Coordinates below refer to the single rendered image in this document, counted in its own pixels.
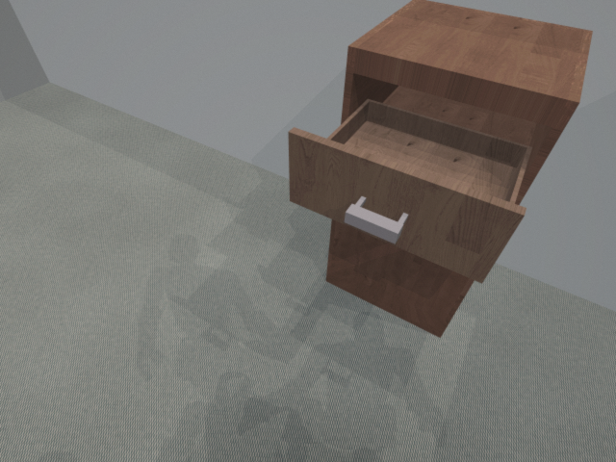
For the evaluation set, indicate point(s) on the handle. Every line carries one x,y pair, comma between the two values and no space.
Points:
373,223

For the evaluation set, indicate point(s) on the cabinet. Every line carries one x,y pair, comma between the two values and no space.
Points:
514,78

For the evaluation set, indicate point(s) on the drawer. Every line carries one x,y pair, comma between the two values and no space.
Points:
457,185

